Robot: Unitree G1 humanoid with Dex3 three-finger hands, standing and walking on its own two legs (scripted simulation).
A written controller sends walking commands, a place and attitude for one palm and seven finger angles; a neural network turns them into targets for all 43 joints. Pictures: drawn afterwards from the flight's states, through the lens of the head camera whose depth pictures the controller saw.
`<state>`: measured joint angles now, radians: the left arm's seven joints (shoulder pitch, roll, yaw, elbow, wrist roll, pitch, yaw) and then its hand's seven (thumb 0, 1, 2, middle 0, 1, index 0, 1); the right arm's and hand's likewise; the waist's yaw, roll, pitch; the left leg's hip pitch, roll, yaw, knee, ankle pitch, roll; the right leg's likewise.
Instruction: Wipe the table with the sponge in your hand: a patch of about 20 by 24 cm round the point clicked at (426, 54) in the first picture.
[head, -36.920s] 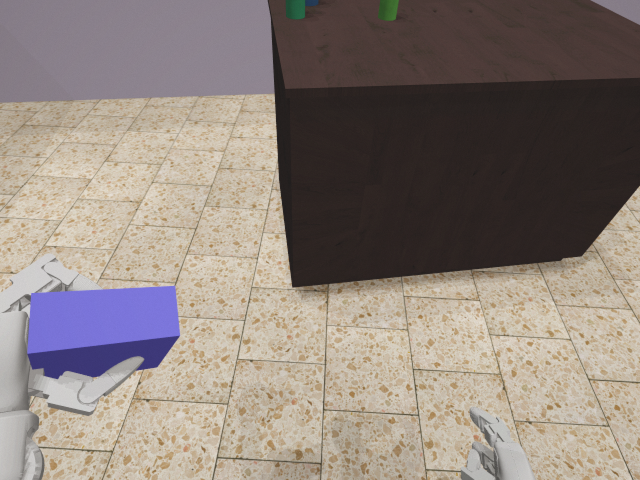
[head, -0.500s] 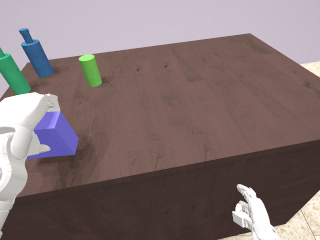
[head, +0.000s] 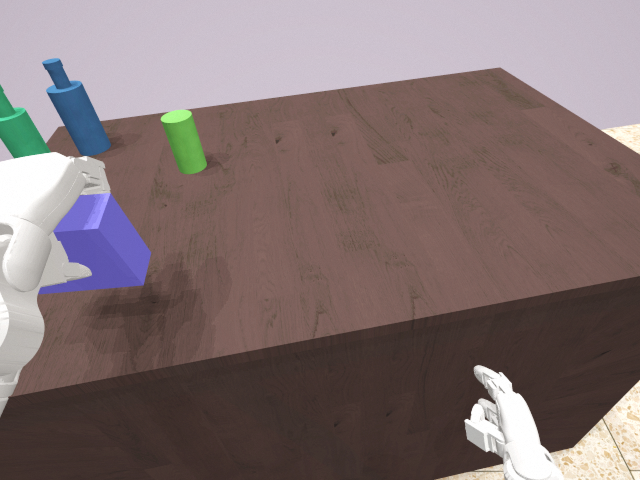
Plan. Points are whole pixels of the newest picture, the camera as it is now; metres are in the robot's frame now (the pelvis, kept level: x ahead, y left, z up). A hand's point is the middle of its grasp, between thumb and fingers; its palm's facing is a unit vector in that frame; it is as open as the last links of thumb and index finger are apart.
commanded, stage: lift the sponge slowly off the table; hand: left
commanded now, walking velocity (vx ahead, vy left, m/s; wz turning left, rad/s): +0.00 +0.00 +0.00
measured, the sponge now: (80, 255) +0.25 +0.33 +0.19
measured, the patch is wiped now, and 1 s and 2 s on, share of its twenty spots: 0.95 0.95 0.95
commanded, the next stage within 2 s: bring the sponge back beside the body in 0.06 s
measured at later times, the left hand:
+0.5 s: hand (56, 226) +0.24 +0.32 +0.25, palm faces +0.25 -0.02 -0.97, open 9.2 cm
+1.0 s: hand (46, 226) +0.22 +0.30 +0.27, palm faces +0.34 -0.03 -0.94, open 9.2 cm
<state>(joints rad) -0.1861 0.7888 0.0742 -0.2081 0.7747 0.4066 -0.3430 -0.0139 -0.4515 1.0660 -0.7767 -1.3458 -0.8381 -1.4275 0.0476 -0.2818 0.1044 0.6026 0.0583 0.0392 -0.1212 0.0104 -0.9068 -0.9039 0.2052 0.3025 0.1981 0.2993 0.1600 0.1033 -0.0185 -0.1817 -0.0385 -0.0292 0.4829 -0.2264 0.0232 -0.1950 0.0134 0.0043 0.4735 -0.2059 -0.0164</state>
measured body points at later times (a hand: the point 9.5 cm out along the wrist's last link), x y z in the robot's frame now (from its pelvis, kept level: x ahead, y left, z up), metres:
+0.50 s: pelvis +0.00 +0.01 +0.00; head -0.04 -0.03 +0.45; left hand +0.22 +0.31 +0.30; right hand +0.26 -0.18 -0.06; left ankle +0.03 +0.10 -0.74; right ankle +0.04 -0.11 -0.74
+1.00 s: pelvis -0.01 +0.00 +0.00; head -0.06 -0.04 +0.44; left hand +0.20 +0.30 +0.32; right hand +0.25 -0.17 -0.06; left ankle +0.03 +0.10 -0.74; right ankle +0.04 -0.11 -0.74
